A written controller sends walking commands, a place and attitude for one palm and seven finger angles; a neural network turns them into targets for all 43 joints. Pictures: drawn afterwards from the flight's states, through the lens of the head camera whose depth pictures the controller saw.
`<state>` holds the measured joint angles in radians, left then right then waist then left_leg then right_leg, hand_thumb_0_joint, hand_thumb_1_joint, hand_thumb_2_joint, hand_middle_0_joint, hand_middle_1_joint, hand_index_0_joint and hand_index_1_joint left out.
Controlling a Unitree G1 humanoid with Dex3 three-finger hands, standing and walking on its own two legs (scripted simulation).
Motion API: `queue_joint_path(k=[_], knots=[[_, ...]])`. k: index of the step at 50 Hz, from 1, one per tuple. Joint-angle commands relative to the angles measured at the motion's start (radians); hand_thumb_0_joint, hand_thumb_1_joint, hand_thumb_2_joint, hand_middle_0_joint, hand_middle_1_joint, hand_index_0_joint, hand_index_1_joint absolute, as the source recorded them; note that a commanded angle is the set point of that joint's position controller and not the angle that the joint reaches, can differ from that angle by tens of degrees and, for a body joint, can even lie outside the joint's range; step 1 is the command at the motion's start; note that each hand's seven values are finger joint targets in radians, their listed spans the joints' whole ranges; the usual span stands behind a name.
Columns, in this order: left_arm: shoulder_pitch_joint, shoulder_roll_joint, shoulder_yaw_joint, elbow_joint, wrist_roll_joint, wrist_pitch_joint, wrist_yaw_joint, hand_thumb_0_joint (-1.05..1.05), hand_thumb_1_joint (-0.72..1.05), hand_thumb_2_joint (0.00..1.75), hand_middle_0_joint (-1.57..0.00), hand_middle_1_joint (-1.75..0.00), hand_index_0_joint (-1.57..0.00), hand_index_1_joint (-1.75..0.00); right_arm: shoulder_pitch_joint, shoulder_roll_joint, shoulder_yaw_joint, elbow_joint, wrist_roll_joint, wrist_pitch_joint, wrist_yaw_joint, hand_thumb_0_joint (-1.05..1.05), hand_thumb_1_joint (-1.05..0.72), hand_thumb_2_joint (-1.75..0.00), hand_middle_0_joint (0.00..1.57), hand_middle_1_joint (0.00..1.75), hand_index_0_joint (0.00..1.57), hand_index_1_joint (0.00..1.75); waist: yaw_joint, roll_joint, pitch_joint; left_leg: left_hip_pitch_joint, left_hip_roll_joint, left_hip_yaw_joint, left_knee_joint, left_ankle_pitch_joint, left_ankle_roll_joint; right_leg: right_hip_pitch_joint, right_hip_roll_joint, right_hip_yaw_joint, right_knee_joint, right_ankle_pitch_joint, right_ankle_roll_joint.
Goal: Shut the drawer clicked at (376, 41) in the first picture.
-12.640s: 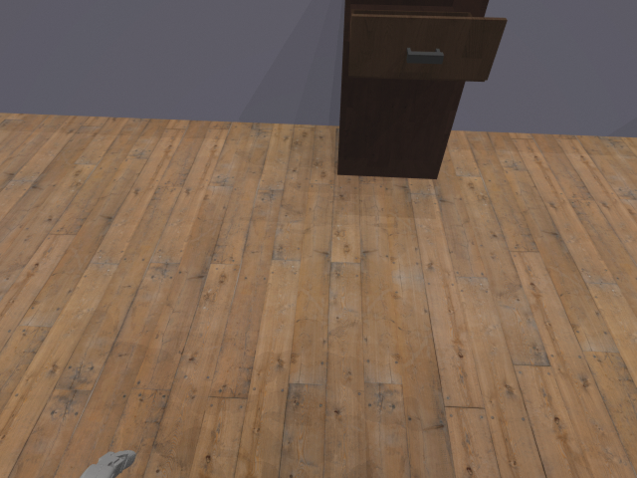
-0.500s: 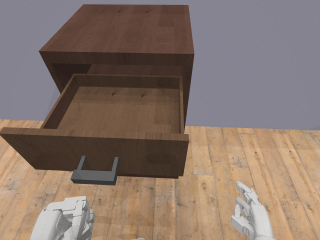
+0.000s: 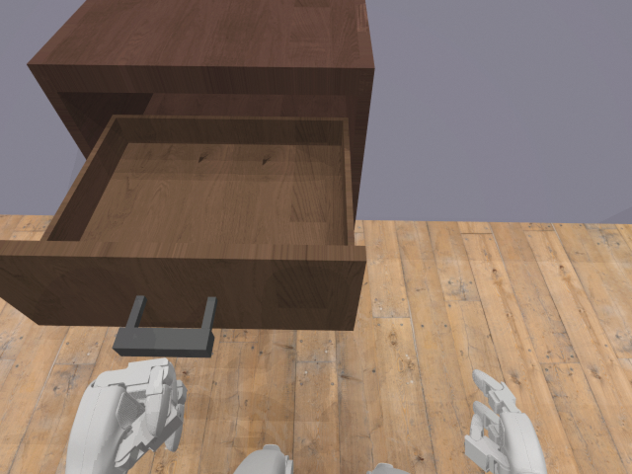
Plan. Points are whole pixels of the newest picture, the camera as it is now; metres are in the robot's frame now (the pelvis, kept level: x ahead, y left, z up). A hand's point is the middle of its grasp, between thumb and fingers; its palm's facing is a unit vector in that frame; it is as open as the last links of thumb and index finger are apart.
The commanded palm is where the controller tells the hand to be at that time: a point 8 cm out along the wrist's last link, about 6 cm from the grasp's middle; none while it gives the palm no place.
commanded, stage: bring the fist close to the handle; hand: left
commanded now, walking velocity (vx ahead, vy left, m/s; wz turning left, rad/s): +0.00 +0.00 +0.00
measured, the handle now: (170, 323) +0.28 +0.20 +0.04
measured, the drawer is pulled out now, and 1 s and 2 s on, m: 0.30 0.30 0.18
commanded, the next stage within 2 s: push the drawer shut in 0.70 s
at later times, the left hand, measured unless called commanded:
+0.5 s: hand (196, 398) +0.20 +0.15 +0.04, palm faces +0.03 -1.00 -0.03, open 3.1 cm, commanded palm +0.17 +0.20 +0.05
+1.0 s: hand (204, 395) +0.20 +0.14 +0.04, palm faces +0.03 -1.00 -0.05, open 3.2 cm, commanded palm +0.19 +0.19 +0.05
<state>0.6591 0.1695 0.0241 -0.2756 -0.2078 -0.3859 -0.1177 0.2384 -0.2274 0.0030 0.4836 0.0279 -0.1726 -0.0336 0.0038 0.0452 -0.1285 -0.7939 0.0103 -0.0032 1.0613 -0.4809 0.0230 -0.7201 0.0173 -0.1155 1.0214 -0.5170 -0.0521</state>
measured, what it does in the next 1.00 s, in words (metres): stands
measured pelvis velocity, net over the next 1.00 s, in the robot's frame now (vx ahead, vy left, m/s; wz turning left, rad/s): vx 0.00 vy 0.00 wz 0.00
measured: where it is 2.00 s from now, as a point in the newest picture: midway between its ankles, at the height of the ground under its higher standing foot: outside the picture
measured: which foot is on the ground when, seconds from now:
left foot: down 0.00-1.00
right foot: down 0.00-1.00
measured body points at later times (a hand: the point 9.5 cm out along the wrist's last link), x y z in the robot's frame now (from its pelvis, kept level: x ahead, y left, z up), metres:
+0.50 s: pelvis +0.00 +0.01 -0.02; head +0.07 +0.00 +0.43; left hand +0.19 +0.20 +0.05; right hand +0.19 -0.22 -0.10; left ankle +0.02 +0.10 -0.67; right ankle +0.00 -0.09 -0.67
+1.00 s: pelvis +0.00 +0.00 -0.02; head +0.06 +0.00 +0.42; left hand +0.20 +0.19 +0.05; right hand +0.19 -0.22 -0.10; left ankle +0.02 +0.10 -0.67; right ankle +0.00 -0.09 -0.67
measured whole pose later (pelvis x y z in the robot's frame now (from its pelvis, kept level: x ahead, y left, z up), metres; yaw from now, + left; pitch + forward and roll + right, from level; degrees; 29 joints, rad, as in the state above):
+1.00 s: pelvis +0.00 +0.00 -0.02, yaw +0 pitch +16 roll -2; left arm 0.54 0.17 -0.05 -0.21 -0.13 -0.42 -0.01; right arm 0.22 -0.23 0.02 0.43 0.01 -0.09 -0.02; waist -0.01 0.05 -0.16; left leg -0.94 0.01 0.00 1.18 -0.52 0.03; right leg -0.86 0.01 -0.12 1.14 -0.56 -0.05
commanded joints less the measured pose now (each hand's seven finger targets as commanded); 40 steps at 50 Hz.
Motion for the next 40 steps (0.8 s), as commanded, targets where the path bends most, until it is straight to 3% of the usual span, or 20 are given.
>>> queue_joint_path(k=[1, 6, 9, 11, 14, 21, 23, 27, 28, 34, 37, 38, 39, 40], knots=[[0.016, 0.051, 0.022, -0.161, -0.005, -0.074, -0.006, 0.0, 0.9, 0.9, -1.4, -1.6, -1.4, -1.6, -0.073, -0.113, -0.047, -0.172, 0.004, -0.051, -0.002, 0.0, -0.9, -0.9, 0.2, 0.3, 0.2, 0.3, -0.018, -0.039, -0.155, 0.092, -0.009, -0.031, -0.123, 0.198, 0.011, 0.068, -0.011, 0.086, -0.153, 0.209, 0.03], [-0.04, 0.054, 0.017, -0.15, 0.005, -0.059, 0.008, 0.0, 0.9, 0.9, -1.4, -1.6, -1.4, -1.6, -0.07, -0.116, -0.046, -0.181, 0.0, -0.034, -0.005, 0.0, -0.9, -0.9, 0.2, 0.3, 0.2, 0.3, -0.023, -0.05, -0.174, 0.079, -0.006, -0.034, -0.107, 0.207, 0.012, 0.051, -0.009, 0.081, -0.127, 0.229, 0.03], [-0.063, 0.073, 0.046, -0.147, 0.014, -0.072, 0.033, 0.0, 0.9, 0.9, -1.4, -1.6, -1.4, -1.6, -0.067, -0.114, -0.046, -0.175, -0.006, -0.025, -0.004, 0.0, -0.9, -0.9, 0.2, 0.3, 0.2, 0.3, -0.011, -0.028, -0.194, 0.073, -0.005, -0.036, -0.097, 0.23, 0.009, 0.043, -0.007, 0.075, -0.1, 0.248, 0.025], [-0.051, 0.038, 0.01, -0.145, 0.018, -0.084, 0.043, 0.0, 0.9, 0.9, -1.4, -1.6, -1.4, -1.6, -0.066, -0.109, -0.046, -0.183, -0.008, -0.021, 0.002, 0.0, -0.9, -0.9, 0.2, 0.3, 0.2, 0.3, -0.015, -0.026, -0.206, 0.079, -0.002, -0.036, -0.088, 0.246, 0.008, 0.024, -0.005, 0.065, -0.083, 0.264, 0.026], [-0.11, 0.043, 0.008, -0.104, 0.028, -0.094, 0.053, 0.0, 0.9, 0.9, -1.4, -1.6, -1.4, -1.6, -0.065, -0.117, -0.044, -0.172, -0.014, -0.014, 0.004, 0.0, -0.9, -0.9, 0.2, 0.3, 0.2, 0.3, -0.031, -0.039, -0.194, 0.039, -0.001, -0.041, -0.066, 0.206, 0.007, -0.015, -0.005, 0.071, -0.071, 0.223, 0.026], [-0.094, 0.047, -0.024, -0.167, 0.038, -0.08, 0.053, 0.0, 0.9, 0.9, -1.4, -1.6, -1.4, -1.6, -0.056, -0.121, -0.042, -0.199, -0.007, 0.003, 0.006, 0.0, -0.9, -0.9, 0.2, 0.3, 0.2, 0.3, -0.025, 0.005, -0.248, 0.072, -0.001, -0.044, -0.073, 0.221, 0.008, 0.001, -0.007, 0.068, -0.066, 0.229, 0.022], [-0.105, 0.056, -0.018, -0.154, 0.045, -0.065, 0.06, 0.0, 0.9, 0.9, -1.4, -1.6, -1.4, -1.6, -0.053, -0.122, -0.043, -0.197, -0.007, 0.011, 0.0, 0.0, -0.9, -0.9, 0.2, 0.3, 0.2, 0.3, -0.033, -0.039, -0.235, 0.06, 0.002, -0.048, -0.072, 0.214, 0.01, -0.003, -0.004, 0.066, -0.071, 0.226, 0.025], [-0.076, 0.037, -0.029, -0.165, 0.036, -0.065, 0.063, 0.0, 0.9, 0.9, -1.4, -1.6, -1.4, -1.6, -0.057, -0.116, -0.04, -0.207, -0.006, 0.019, 0.0, 0.0, -0.9, -0.9, 0.2, 0.3, 0.2, 0.3, -0.027, -0.044, -0.226, 0.048, -0.002, -0.045, -0.076, 0.198, 0.009, 0.007, -0.005, 0.067, -0.076, 0.215, 0.026], [-0.069, 0.06, -0.001, -0.15, 0.037, -0.061, 0.067, 0.0, 0.9, 0.9, -1.4, -1.6, -1.4, -1.6, -0.058, -0.115, -0.044, -0.203, -0.005, 0.022, -0.002, 0.0, -0.9, -0.9, 0.2, 0.3, 0.2, 0.3, -0.023, -0.059, -0.219, 0.041, -0.001, -0.043, -0.075, 0.198, 0.009, 0.011, -0.002, 0.07, -0.08, 0.216, 0.025], [-0.042, 0.021, -0.048, -0.173, 0.048, -0.078, 0.08, 0.0, 0.9, 0.9, -1.4, -1.6, -1.4, -1.6, -0.061, -0.11, -0.038, -0.217, -0.007, 0.023, 0.007, 0.0, -0.9, -0.9, 0.2, 0.3, 0.2, 0.3, -0.021, -0.007, -0.202, 0.065, 0.001, -0.049, -0.088, 0.193, 0.004, -0.021, -0.002, 0.053, -0.069, 0.188, 0.02], [-0.026, 0.024, -0.055, -0.179, 0.052, -0.077, 0.087, 0.0, 0.9, 0.9, -1.4, -1.6, -1.4, -1.6, -0.063, -0.111, -0.038, -0.225, -0.008, 0.029, 0.011, 0.0, -0.9, -0.9, 0.2, 0.3, 0.2, 0.3, -0.023, -0.023, -0.198, 0.051, -0.001, -0.047, -0.085, 0.179, 0.005, -0.018, -0.004, 0.057, -0.072, 0.18, 0.022], [-0.027, 0.053, -0.028, -0.174, 0.061, -0.078, 0.095, 0.0, 0.9, 0.9, -1.4, -1.6, -1.4, -1.6, -0.063, -0.112, -0.041, -0.22, -0.008, 0.031, 0.009, 0.0, -0.9, -0.9, 0.2, 0.3, 0.2, 0.3, -0.015, -0.02, -0.204, 0.052, 0.0, -0.049, -0.085, 0.19, 0.004, -0.015, -0.001, 0.06, -0.067, 0.187, 0.019], [-0.02, 0.026, -0.058, -0.185, 0.065, -0.081, 0.096, 0.0, 0.9, 0.9, -1.4, -1.6, -1.4, -1.6, -0.061, -0.108, -0.038, -0.226, -0.009, 0.032, 0.012, 0.0, -0.9, -0.9, 0.2, 0.3, 0.2, 0.3, -0.021, -0.015, -0.199, 0.058, 0.0, -0.048, -0.087, 0.193, 0.004, -0.019, -0.002, 0.056, -0.064, 0.191, 0.02], [-0.015, 0.036, -0.047, -0.184, 0.066, -0.084, 0.1, 0.0, 0.9, 0.9, -1.4, -1.6, -1.4, -1.6, -0.059, -0.108, -0.042, -0.226, -0.009, 0.033, 0.013, 0.0, -0.9, -0.9, 0.2, 0.3, 0.2, 0.3, -0.02, -0.028, -0.203, 0.055, 0.0, -0.046, -0.082, 0.193, 0.004, -0.02, -0.002, 0.059, -0.064, 0.194, 0.021]])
